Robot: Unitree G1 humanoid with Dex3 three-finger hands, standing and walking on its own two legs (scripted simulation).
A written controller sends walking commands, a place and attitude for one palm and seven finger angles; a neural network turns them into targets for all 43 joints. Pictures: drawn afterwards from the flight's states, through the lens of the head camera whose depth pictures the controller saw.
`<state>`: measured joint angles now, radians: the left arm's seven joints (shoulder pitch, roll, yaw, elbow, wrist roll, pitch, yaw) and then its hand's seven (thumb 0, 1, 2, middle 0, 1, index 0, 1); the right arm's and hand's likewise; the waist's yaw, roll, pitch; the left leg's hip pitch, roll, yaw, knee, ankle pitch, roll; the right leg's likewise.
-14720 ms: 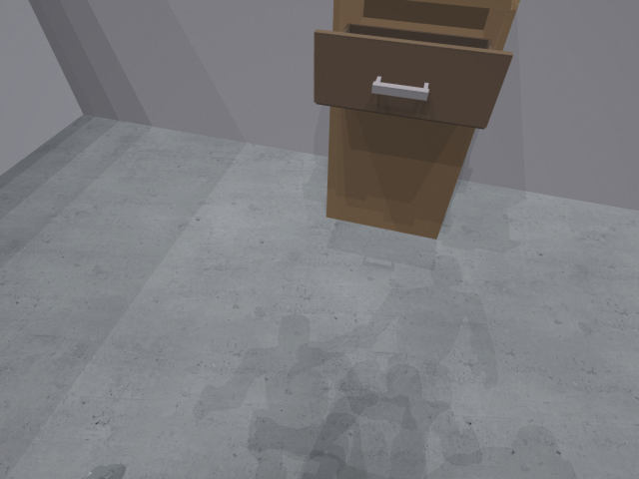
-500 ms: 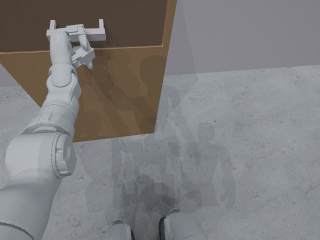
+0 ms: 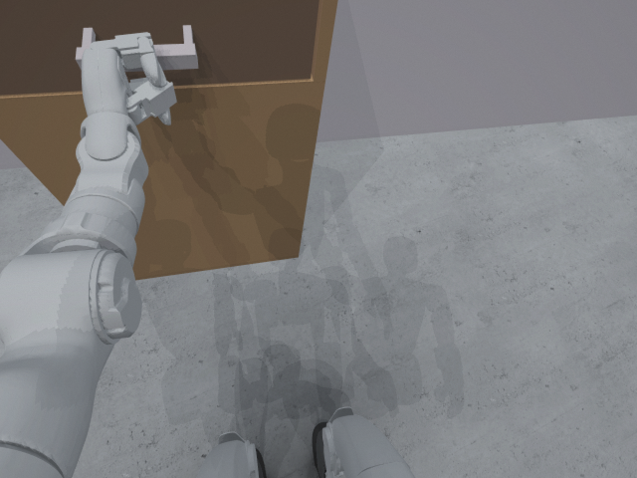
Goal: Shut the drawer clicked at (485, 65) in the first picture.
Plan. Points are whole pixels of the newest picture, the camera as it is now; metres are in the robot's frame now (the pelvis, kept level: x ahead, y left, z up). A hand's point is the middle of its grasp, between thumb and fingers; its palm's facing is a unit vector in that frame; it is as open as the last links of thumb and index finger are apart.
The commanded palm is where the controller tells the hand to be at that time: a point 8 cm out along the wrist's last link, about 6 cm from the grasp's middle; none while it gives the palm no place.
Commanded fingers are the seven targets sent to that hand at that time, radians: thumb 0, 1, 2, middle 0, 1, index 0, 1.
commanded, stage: pull the fist back off the drawer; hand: left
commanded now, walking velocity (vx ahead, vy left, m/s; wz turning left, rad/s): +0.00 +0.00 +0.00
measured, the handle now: (139, 46) +0.64 +0.12 +0.10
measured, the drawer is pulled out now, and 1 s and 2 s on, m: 0.00 0.00 0.00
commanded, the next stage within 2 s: draw the hand back to the body in 0.42 s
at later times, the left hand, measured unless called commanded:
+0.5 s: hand (170, 100) +0.55 +0.09 +0.10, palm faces +0.04 -1.00 -0.03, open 3.2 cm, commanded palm +0.52 +0.13 +0.10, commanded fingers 0.00 0.90 0.90 -1.40 -1.60 -1.40 -1.60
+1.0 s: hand (89, 175) +0.41 +0.15 +0.15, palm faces +0.04 -1.00 -0.03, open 3.2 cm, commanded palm +0.37 +0.19 +0.16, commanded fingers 0.00 0.90 0.90 -1.40 -1.60 -1.40 -1.60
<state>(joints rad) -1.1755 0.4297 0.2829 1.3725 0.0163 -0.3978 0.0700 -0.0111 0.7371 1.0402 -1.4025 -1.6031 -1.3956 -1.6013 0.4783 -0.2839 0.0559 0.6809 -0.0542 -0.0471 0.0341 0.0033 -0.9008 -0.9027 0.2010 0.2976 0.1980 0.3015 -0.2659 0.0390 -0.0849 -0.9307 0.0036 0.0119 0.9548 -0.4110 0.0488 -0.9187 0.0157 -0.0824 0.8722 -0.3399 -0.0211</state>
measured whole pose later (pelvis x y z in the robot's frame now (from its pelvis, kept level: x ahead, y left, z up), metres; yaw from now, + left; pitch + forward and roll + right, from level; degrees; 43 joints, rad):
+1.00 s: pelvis +0.05 -0.02 +0.04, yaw +0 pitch +8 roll -1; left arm -0.26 0.23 0.17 0.36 -0.20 -0.16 -0.10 0.01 0.90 0.90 -1.40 -1.60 -1.40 -1.60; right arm 0.26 -0.28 0.01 0.58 0.06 -0.03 -0.01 0.01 -0.90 -0.90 0.20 0.30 0.19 0.30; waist -0.03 0.05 -0.09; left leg -0.42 0.00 0.02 0.69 -0.40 0.02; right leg -0.44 0.03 -0.06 0.66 -0.35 -0.04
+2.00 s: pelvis +0.05 +0.00 +0.06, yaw +0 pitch -5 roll -1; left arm 0.52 0.32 0.27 -0.47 -0.06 -0.09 0.11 0.01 0.89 0.90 -1.41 -1.60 -1.40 -1.60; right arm 0.19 -0.23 0.03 0.62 0.01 -0.11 -0.07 0.01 -0.90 -0.90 0.20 0.30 0.20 0.30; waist 0.08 0.06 0.02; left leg -0.07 -0.02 0.03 0.44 -0.30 0.04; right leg -0.08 0.02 -0.04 0.41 -0.25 -0.02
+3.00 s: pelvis -0.05 +0.01 +0.05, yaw +0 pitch +2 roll -1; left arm 0.61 0.42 0.44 -0.59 -0.01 -0.28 0.12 0.01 0.89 0.90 -1.41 -1.60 -1.40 -1.60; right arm 0.20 -0.21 -0.01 0.57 0.00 -0.10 -0.07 0.01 -0.90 -0.90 0.20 0.30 0.20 0.30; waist 0.01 -0.02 0.05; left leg -0.41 -0.03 0.03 0.57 -0.20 0.07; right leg -0.34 0.05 0.08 0.57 -0.27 0.01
